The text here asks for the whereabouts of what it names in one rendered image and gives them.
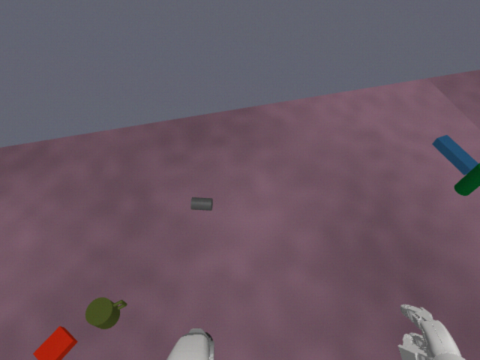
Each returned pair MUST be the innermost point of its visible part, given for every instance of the right robot hand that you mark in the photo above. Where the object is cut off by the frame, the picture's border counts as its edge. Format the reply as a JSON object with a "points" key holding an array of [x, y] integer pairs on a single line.
{"points": [[435, 338]]}

